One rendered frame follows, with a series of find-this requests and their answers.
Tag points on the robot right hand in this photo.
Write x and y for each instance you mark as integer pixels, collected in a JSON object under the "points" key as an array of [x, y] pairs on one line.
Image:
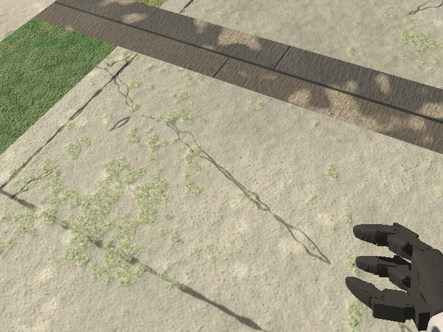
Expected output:
{"points": [[422, 278]]}

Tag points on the robot right forearm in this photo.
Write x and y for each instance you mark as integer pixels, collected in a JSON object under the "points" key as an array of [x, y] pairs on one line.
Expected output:
{"points": [[435, 324]]}

